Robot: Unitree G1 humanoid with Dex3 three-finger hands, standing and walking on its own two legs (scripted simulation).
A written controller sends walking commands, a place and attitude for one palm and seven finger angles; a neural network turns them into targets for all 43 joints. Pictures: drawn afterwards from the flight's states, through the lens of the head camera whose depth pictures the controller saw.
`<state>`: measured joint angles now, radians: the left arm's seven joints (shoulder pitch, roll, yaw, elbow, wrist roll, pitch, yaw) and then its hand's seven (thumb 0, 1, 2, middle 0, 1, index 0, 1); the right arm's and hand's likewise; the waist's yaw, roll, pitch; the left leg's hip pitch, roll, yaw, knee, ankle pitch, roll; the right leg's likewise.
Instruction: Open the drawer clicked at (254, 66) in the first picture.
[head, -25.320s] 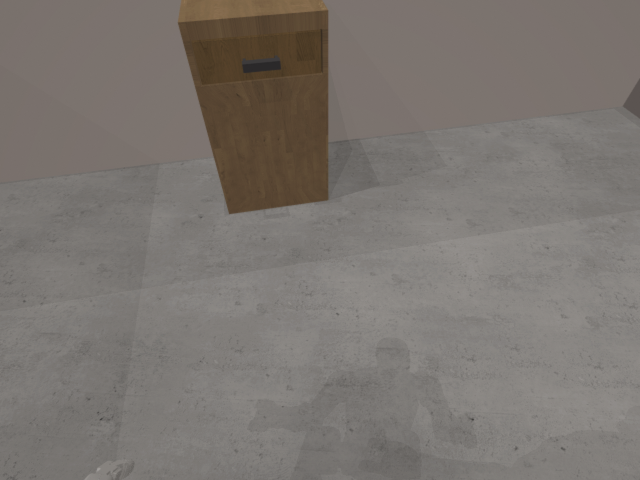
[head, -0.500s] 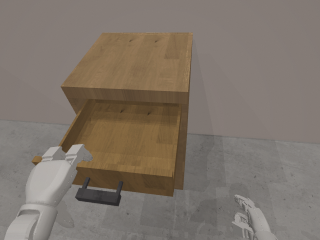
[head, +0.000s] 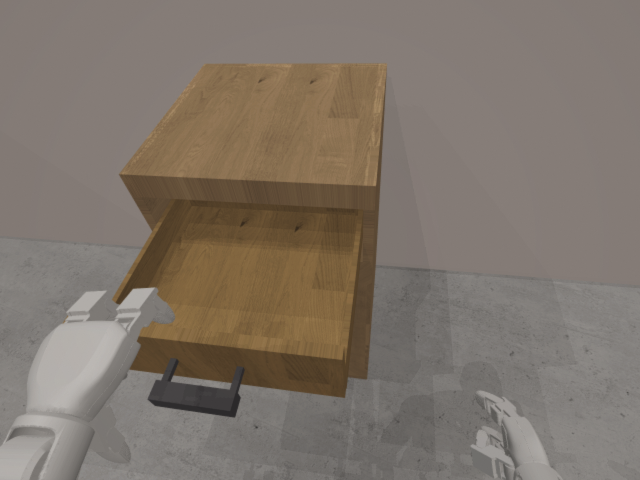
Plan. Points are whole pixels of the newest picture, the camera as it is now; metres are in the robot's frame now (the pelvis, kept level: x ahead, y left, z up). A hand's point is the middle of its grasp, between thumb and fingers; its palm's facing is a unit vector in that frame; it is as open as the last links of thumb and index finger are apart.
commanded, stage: draw the hand back to the body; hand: left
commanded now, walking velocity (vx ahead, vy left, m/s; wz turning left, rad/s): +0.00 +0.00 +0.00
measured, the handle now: (200, 383) +0.25 +0.23 -0.08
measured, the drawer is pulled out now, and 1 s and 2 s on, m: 0.28 0.28 0.28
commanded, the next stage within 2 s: step back with the hand held close in 1.10 s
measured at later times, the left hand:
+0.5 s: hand (122, 339) +0.20 +0.22 +0.15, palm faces +0.37 -0.84 -0.39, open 12.1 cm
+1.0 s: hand (97, 364) +0.17 +0.22 +0.16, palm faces +0.43 -0.81 -0.40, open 7.9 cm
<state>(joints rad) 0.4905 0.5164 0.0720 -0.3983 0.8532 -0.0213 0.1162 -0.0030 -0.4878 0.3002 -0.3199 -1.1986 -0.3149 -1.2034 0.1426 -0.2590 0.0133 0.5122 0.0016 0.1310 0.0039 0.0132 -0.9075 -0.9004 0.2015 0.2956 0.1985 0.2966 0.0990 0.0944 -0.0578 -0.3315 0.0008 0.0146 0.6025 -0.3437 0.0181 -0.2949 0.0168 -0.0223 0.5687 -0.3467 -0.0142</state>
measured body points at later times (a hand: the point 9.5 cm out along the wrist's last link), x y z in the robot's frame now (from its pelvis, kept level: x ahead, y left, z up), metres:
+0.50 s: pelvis +0.01 -0.01 +0.01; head +0.01 -0.04 +0.46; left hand +0.18 +0.26 +0.18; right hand +0.21 -0.22 -0.08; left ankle -0.02 +0.11 -0.73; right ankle -0.04 -0.11 -0.73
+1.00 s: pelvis +0.00 -0.02 +0.01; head -0.01 -0.06 +0.46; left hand +0.14 +0.26 +0.19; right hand +0.21 -0.23 -0.07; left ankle -0.02 +0.11 -0.73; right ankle -0.04 -0.11 -0.73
